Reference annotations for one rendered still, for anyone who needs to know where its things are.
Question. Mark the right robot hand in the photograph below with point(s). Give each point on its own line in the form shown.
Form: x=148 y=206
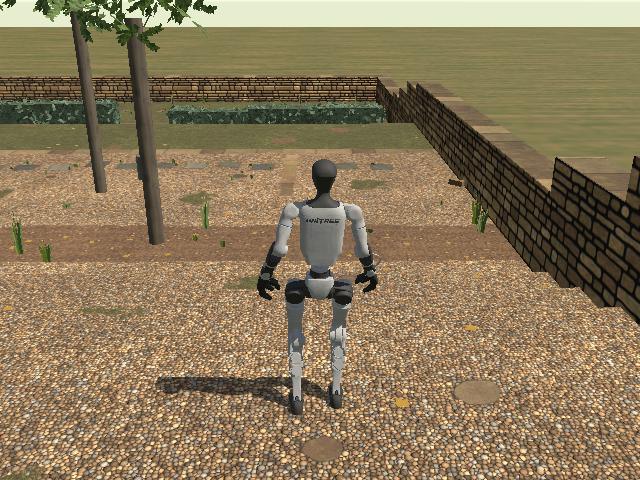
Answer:
x=373 y=281

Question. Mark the robot right shin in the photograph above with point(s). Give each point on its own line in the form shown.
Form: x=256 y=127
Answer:
x=337 y=362

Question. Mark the left robot hand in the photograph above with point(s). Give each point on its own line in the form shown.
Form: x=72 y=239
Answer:
x=262 y=284

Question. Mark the robot right foot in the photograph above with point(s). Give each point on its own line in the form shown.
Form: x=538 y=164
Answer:
x=335 y=400

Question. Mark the robot right forearm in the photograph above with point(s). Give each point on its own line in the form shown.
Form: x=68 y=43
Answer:
x=368 y=263

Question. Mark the robot right upper arm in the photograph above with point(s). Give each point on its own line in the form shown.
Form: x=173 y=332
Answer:
x=354 y=214

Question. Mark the robot left forearm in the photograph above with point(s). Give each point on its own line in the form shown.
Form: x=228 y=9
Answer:
x=270 y=264

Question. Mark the robot left upper arm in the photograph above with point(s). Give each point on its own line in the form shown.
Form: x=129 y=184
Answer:
x=290 y=211

